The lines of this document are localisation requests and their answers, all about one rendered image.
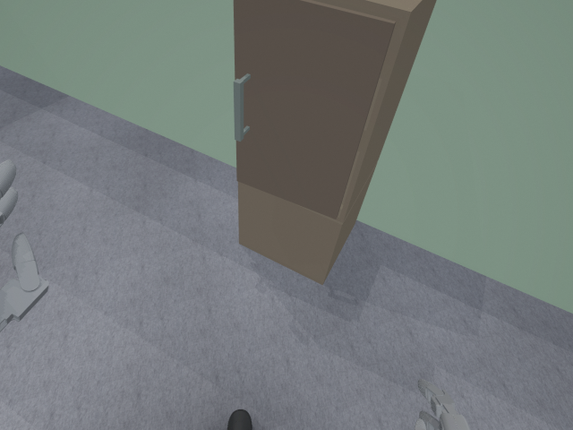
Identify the right robot hand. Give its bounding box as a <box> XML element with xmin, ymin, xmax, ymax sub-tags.
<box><xmin>415</xmin><ymin>379</ymin><xmax>471</xmax><ymax>430</ymax></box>

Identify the handle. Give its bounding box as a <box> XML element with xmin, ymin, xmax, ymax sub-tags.
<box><xmin>234</xmin><ymin>74</ymin><xmax>251</xmax><ymax>142</ymax></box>

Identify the cupboard door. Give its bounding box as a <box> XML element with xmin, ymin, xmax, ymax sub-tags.
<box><xmin>234</xmin><ymin>0</ymin><xmax>396</xmax><ymax>219</ymax></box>

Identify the left robot foot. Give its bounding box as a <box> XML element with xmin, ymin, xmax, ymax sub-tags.
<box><xmin>227</xmin><ymin>409</ymin><xmax>252</xmax><ymax>430</ymax></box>

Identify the left robot hand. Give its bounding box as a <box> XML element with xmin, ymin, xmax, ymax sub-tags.
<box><xmin>0</xmin><ymin>159</ymin><xmax>49</xmax><ymax>332</ymax></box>

